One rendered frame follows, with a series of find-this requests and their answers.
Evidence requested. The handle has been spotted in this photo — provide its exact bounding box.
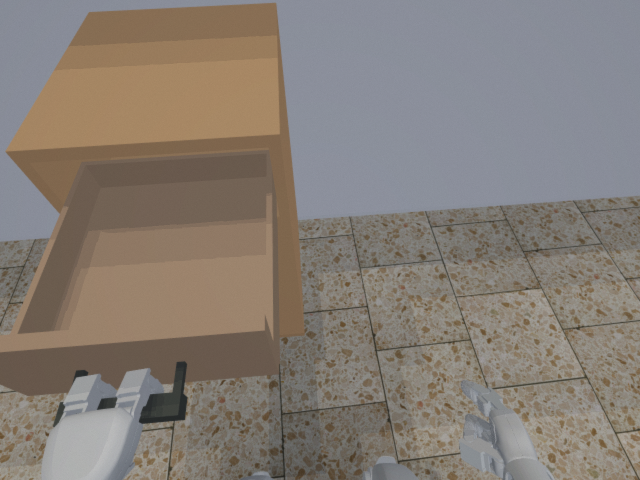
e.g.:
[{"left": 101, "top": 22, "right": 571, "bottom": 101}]
[{"left": 53, "top": 361, "right": 188, "bottom": 427}]

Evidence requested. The right robot shin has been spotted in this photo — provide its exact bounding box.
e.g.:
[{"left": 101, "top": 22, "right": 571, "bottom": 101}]
[{"left": 375, "top": 456, "right": 396, "bottom": 465}]

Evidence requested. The drawer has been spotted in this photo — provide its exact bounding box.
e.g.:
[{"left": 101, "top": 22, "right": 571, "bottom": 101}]
[{"left": 0, "top": 150, "right": 280, "bottom": 396}]

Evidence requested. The robot right hand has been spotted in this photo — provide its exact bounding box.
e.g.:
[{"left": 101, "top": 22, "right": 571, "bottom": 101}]
[{"left": 459, "top": 380, "right": 539, "bottom": 480}]

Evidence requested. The robot left hand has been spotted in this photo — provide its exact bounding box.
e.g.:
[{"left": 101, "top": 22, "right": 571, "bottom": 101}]
[{"left": 41, "top": 368, "right": 164, "bottom": 480}]

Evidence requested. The robot right forearm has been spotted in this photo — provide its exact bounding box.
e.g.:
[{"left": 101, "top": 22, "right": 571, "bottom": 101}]
[{"left": 503, "top": 458, "right": 555, "bottom": 480}]

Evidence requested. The cabinet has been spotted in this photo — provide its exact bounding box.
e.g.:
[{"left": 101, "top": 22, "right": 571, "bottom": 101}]
[{"left": 5, "top": 3, "right": 305, "bottom": 338}]

